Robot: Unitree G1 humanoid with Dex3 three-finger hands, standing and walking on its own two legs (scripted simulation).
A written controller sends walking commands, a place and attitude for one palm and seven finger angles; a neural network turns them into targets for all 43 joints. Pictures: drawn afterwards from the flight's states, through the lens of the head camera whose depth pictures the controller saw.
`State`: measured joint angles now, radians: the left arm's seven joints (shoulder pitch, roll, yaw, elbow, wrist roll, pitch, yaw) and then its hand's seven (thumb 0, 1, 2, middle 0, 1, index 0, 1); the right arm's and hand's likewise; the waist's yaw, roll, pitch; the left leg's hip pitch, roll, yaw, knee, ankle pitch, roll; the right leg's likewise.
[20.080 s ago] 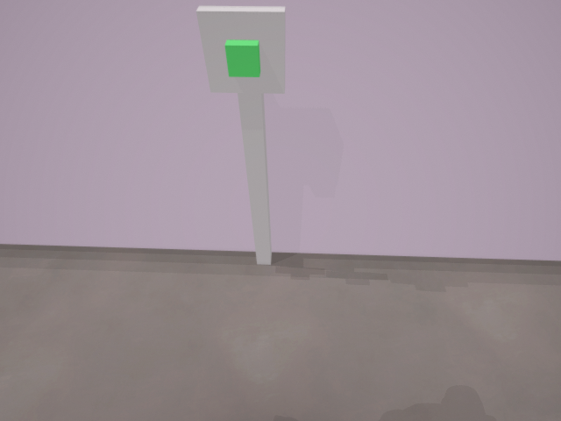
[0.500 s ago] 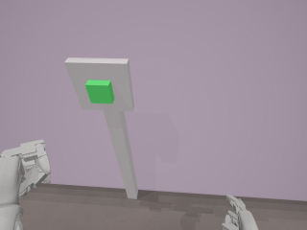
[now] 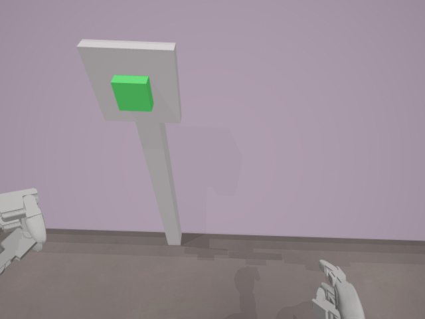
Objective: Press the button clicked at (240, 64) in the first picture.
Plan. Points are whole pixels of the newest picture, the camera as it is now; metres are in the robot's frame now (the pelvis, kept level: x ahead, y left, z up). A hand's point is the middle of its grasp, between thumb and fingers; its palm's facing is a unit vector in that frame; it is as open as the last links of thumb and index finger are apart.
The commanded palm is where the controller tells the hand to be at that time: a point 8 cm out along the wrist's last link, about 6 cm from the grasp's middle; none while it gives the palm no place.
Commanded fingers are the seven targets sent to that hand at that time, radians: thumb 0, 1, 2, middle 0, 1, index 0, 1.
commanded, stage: step back with the hand held close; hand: left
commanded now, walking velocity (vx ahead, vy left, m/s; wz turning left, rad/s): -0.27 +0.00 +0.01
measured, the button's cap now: (134, 92) +0.51 +0.21 +0.15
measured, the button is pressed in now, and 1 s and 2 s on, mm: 0 0 0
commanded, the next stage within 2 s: stop stepping back and stand still in 0.76 s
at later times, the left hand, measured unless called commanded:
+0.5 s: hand (8, 266) +0.14 +0.24 +0.18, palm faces +0.33 -0.84 -0.43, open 3.1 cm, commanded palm +0.08 +0.29 +0.18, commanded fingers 0.00 0.90 0.90 -1.30 -1.50 -1.30 -1.50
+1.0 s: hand out of the picture +0.01 +0.21 +0.17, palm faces +0.26 -0.84 -0.48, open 3.1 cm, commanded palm -0.06 +0.26 +0.18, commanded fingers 0.00 0.90 0.90 -1.30 -1.50 -1.30 -1.50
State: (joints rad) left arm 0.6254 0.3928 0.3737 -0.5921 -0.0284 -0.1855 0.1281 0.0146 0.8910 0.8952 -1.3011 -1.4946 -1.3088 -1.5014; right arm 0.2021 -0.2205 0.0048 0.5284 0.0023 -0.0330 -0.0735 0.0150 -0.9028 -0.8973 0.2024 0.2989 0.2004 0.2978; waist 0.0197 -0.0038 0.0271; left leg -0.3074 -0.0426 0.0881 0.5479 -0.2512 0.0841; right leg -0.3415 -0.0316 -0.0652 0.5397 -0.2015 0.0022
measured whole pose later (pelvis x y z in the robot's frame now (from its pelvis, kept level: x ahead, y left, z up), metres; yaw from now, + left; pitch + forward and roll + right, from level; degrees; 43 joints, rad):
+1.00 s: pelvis -0.19 -0.02 +0.00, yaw -1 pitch +1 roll +1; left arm 0.64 0.44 0.38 -0.64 -0.04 -0.21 0.13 0.01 0.89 0.90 -1.30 -1.49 -1.31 -1.50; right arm 0.18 -0.19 0.00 0.56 0.00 -0.08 -0.07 0.02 -0.90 -0.90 0.20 0.30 0.20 0.30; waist -0.03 -0.06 0.03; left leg -0.33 0.00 0.03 0.49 -0.18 0.00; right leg -0.32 -0.01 -0.03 0.57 -0.30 -0.01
